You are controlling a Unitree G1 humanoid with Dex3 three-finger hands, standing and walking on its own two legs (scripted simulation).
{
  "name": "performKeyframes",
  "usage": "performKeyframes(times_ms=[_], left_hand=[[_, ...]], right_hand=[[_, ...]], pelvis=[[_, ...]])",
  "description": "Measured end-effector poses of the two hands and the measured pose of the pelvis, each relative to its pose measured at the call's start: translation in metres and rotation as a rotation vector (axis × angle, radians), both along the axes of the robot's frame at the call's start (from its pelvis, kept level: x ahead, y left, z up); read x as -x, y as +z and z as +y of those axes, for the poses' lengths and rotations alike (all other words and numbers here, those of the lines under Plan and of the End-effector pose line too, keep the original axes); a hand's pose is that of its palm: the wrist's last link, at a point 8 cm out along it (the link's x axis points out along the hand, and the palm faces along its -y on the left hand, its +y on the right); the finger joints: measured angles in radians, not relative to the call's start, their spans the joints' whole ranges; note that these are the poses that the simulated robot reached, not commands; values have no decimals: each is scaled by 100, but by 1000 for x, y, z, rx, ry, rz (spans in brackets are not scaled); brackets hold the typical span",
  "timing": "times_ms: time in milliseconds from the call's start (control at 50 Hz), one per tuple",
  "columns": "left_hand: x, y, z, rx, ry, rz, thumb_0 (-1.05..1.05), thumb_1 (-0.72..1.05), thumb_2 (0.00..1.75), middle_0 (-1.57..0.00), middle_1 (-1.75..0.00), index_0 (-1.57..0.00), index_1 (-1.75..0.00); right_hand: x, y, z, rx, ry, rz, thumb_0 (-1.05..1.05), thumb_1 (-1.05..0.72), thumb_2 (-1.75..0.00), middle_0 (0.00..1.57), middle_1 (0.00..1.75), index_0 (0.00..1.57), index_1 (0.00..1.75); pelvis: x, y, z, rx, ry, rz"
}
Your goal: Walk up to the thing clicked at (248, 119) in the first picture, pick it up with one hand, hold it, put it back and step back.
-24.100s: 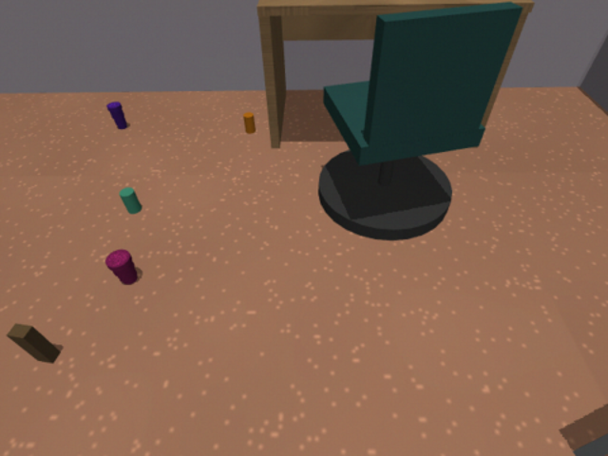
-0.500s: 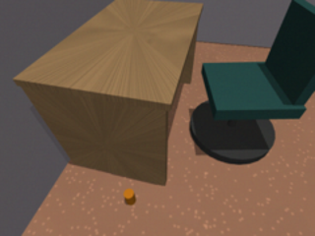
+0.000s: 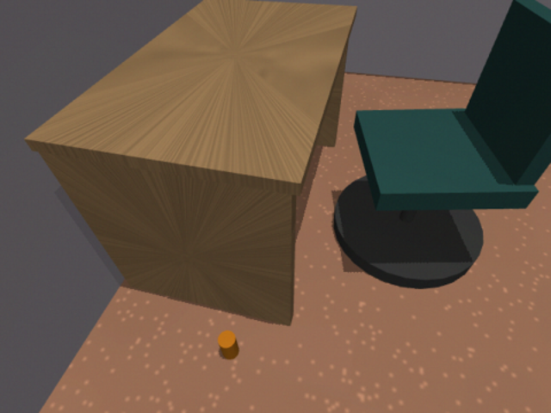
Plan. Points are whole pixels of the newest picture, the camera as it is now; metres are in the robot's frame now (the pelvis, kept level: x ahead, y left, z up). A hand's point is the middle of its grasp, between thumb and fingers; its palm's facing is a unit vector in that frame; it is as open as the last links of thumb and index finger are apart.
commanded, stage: stand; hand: left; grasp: from above
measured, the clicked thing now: (228, 345) +0.51 +0.23 -0.73
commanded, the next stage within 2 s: rise first in 0.78 s
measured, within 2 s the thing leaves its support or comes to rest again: neither
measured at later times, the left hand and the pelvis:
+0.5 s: hand out of the picture +0.07 +0.26 -0.16, palm faces -0.02 -0.94 -0.34, open 7.4 cm; pelvis +0.00 +0.00 +0.00, yaw +0 degrees
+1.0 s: hand out of the picture +0.11 +0.25 -0.16, palm faces +0.05 -0.94 -0.34, open 7.7 cm; pelvis +0.00 +0.00 -0.01, yaw +1 degrees
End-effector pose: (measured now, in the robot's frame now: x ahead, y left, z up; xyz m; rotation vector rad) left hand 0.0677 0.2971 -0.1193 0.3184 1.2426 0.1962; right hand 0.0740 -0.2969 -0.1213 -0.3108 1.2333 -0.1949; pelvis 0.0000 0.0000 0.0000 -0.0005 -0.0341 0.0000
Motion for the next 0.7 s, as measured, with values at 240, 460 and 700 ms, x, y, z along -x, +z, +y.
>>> performKeyframes(times_ms=[240,460,700], left_hand=[[-2,0,0,3,-2,-15,0,90,90,-20,-30,-21,-30],[3,-1,3,3,2,2,1,90,90,-20,-30,-21,-30],[4,0,5,-2,7,7,0,90,90,-20,-30,-21,-30]], right_hand=[[9,1,-1,3,-1,11,0,-91,-90,21,30,20,30],[13,0,1,7,-1,22,0,-91,-90,21,30,20,30],[7,-1,4,1,9,18,0,-91,-90,21,30,20,30]], pelvis=[[2,0,0,1,5,-3],[2,0,2,0,4,-1],[0,0,3,-1,6,3]])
